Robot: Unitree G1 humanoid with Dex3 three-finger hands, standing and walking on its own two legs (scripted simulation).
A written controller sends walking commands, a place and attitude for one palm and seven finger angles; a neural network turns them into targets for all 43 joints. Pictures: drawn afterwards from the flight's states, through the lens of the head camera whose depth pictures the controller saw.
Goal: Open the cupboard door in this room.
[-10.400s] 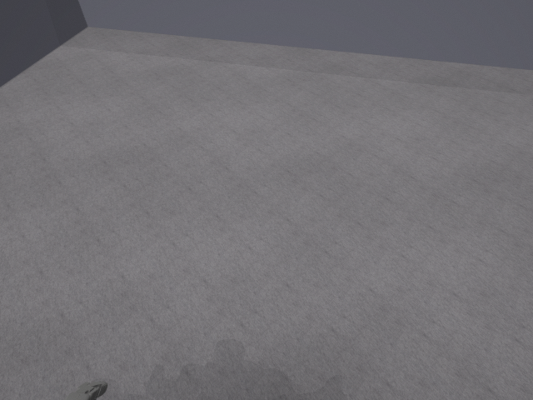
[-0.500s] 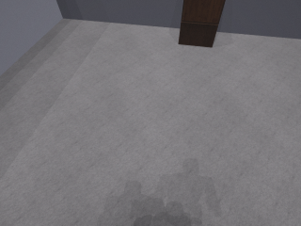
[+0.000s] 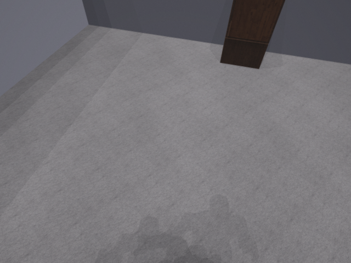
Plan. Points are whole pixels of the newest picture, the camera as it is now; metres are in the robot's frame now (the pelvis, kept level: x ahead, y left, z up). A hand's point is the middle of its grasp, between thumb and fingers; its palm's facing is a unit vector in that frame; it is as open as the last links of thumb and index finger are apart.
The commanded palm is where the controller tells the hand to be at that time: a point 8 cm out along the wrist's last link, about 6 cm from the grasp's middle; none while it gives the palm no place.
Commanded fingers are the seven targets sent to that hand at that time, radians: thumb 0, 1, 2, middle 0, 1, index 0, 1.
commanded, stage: turn or walk to find it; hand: left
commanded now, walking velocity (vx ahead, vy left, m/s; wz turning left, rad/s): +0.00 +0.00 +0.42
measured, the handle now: out of the picture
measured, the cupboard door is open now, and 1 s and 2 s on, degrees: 0 0 0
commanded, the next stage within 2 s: stand and wait in 0.22 s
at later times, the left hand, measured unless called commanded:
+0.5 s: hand out of the picture -0.04 +0.18 -0.20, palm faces +0.17 -0.97 -0.18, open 7.4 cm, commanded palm none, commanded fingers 0.00 0.90 0.90 -0.20 -0.30 -0.20 -0.30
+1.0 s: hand out of the picture -0.05 +0.19 -0.19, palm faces +0.26 -0.95 -0.19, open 7.4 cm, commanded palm none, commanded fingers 0.00 0.90 0.90 -0.20 -0.30 -0.20 -0.30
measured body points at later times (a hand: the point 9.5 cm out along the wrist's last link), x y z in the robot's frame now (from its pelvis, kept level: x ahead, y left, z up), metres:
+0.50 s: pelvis -0.01 +0.00 -0.02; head +0.02 +0.02 +0.43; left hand -0.05 +0.23 -0.18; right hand +0.10 -0.24 -0.15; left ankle -0.02 +0.11 -0.74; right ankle -0.02 -0.15 -0.74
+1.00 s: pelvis -0.02 +0.01 -0.01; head +0.00 +0.03 +0.44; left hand -0.06 +0.24 -0.18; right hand +0.09 -0.22 -0.16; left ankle -0.05 +0.12 -0.74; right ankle -0.02 -0.13 -0.74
